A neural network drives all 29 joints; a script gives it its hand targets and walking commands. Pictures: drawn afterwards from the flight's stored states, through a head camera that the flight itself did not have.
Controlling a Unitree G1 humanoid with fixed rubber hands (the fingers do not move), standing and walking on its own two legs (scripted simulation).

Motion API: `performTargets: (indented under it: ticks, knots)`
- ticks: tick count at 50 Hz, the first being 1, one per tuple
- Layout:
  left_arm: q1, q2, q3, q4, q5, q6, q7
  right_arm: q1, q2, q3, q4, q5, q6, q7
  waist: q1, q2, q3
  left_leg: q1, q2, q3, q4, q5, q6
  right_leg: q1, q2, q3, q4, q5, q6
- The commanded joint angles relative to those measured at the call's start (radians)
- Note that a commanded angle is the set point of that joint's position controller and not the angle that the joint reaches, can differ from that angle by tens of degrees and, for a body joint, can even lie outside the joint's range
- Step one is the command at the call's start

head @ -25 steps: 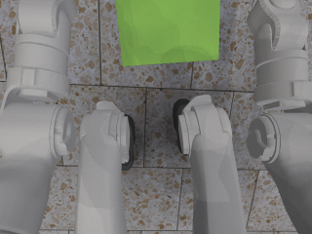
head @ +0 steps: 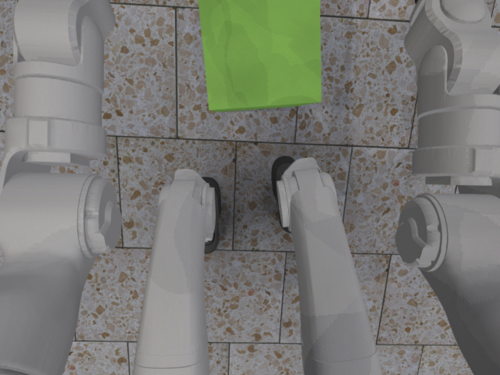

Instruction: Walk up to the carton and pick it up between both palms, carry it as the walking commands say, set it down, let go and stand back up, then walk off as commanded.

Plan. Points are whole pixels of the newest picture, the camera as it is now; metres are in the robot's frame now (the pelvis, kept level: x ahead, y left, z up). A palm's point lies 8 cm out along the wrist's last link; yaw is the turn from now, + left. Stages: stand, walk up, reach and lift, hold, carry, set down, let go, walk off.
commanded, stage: set down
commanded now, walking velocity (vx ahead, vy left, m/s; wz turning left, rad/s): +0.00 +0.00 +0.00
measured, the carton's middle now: (256, 40) +0.55 -0.05 -0.42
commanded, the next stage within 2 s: let go in 0.32 s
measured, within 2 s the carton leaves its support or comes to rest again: neither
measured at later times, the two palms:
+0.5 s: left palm out of the picture +0.58 +0.16 -0.02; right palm out of the picture +0.54 -0.22 -0.02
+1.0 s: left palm out of the picture +0.36 +0.21 +0.11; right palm out of the picture +0.33 -0.24 +0.12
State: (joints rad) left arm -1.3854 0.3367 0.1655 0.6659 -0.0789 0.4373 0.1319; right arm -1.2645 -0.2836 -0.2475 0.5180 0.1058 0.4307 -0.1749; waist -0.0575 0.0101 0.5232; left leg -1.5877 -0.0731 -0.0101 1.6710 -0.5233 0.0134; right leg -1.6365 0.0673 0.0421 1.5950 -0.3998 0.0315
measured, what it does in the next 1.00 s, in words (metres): rises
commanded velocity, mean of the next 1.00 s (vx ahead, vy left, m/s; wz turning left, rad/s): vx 0.00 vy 0.00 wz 0.00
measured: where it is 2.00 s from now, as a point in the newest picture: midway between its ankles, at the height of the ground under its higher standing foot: (247, 218)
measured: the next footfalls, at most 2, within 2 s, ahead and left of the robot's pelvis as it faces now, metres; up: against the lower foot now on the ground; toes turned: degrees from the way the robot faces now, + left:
none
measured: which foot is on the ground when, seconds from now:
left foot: down 0.00-1.00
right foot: down 0.00-1.00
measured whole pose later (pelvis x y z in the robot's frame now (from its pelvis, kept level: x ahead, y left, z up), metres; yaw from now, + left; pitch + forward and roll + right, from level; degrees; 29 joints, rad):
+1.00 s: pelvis +0.05 +0.01 +0.18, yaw +0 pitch +11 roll -1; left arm -0.23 0.24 0.06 0.42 -0.06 0.24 0.02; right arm -0.16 -0.28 -0.06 0.35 0.10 0.22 0.06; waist -0.06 0.01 0.14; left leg -0.75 -0.06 -0.05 0.91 -0.35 0.02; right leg -0.78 0.05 0.07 0.84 -0.26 0.02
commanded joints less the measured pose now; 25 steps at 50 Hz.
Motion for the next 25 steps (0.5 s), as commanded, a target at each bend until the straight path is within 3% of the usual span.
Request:
performTargets:
  ticks: [1,5,7,8,11,12,15,17,19,20,23,24,25]
  knots:
    - [-0.327,0.276,0.01,-0.164,-0.041,0.009,-0.03,-0.323,-0.272,-0.034,-0.191,0.072,0.013,0.004,-0.007,0.015,-2.124,0.731,-0.007,0.019,-0.406,0.143,-0.014,0.781,0.016,-0.112,-0.281,0.11,-0.015]
    - [-0.33,0.3,0.023,-0.175,-0.019,0.013,-0.036,-0.331,-0.272,-0.031,-0.219,0.052,0.02,0.004,0.015,0.002,-2.153,0.8,-0.008,0.029,-0.476,0.155,-0.021,0.876,0.018,-0.107,-0.354,0.106,-0.012]
    - [-0.295,0.287,0.008,-0.218,-0.036,0.014,-0.037,-0.317,-0.268,-0.035,-0.272,0.048,0.018,0.001,-0.004,-0.014,-2.235,0.875,-0.013,0.027,-0.502,0.227,-0.025,0.975,0.023,-0.102,-0.39,0.191,-0.009]
    - [-0.288,0.295,0.01,-0.226,-0.029,0.018,-0.035,-0.297,-0.261,-0.028,-0.281,0.052,0.023,-0.001,0.005,-0.015,-2.256,0.899,-0.015,0.028,-0.519,0.249,-0.023,1.007,0.026,-0.101,-0.402,0.212,-0.008]
    - [-0.245,0.266,0.005,-0.245,-0.028,0.014,-0.037,-0.234,-0.258,-0.04,-0.262,0.028,0.018,0.005,-0.007,0.024,-2.261,0.977,-0.013,0.019,-0.554,0.331,-0.04,1.036,0.031,-0.103,-0.44,0.292,-0.01]
    - [-0.212,0.252,0.025,-0.111,0.0,0.006,-0.046,-0.193,-0.207,-0.031,-0.102,0.019,0.016,0.013,0.015,0.046,-2.047,0.877,-0.006,0.019,-0.563,0.286,-0.034,0.952,0.018,-0.084,-0.455,0.242,-0.012]
    - [-0.066,0.182,0.067,0.118,0.047,-0.058,-0.081,-0.082,-0.128,-0.043,0.066,-0.061,-0.043,0.033,0.006,-0.017,-1.818,0.759,-0.006,0.009,-0.589,0.309,-0.026,0.949,0.014,-0.077,-0.487,0.278,-0.002]
    - [0.001,0.138,0.085,0.197,0.086,-0.104,-0.097,-0.015,-0.077,-0.065,0.121,-0.107,-0.09,0.048,0.0,-0.009,-1.756,0.763,-0.014,0.0,-0.606,0.378,-0.027,0.938,0.012,-0.078,-0.506,0.339,0.005]
    - [0.017,0.12,0.107,0.073,0.118,-0.153,-0.087,0.003,-0.091,-0.091,0.026,-0.121,-0.149,0.06,0.009,0.005,-1.899,0.862,-0.023,0.001,-0.616,0.534,-0.041,1.031,0.022,-0.08,-0.501,0.51,0.01]
    - [0.045,0.113,0.105,0.065,0.136,-0.165,-0.077,0.017,-0.093,-0.089,0.019,-0.129,-0.167,0.066,0.026,0.014,-1.937,0.903,-0.021,-0.007,-0.615,0.594,-0.046,1.019,0.025,-0.085,-0.492,0.548,0.014]
    - [0.115,0.071,0.041,-0.049,0.109,-0.167,-0.049,0.063,-0.121,-0.043,-0.063,-0.1,-0.187,0.099,0.023,0.053,-2.13,1.083,-0.008,-0.029,-0.615,0.741,-0.047,1.055,0.025,-0.089,-0.501,0.609,0.005]
    - [0.22,0.07,0.013,-0.155,0.099,-0.165,-0.038,0.154,-0.115,0.008,-0.145,-0.093,-0.183,0.108,0.027,0.048,-2.3,1.194,-0.018,-0.024,-0.604,0.833,-0.049,1.171,0.032,-0.085,-0.501,0.694,-0.001]
    - [0.293,0.06,-0.052,-0.294,0.06,-0.154,-0.029,0.276,-0.132,0.051,-0.237,-0.079,-0.175,0.117,0.007,0.055,-2.461,1.338,-0.01,-0.041,-0.586,0.948,-0.057,1.193,0.043,-0.099,-0.484,0.741,-0.004]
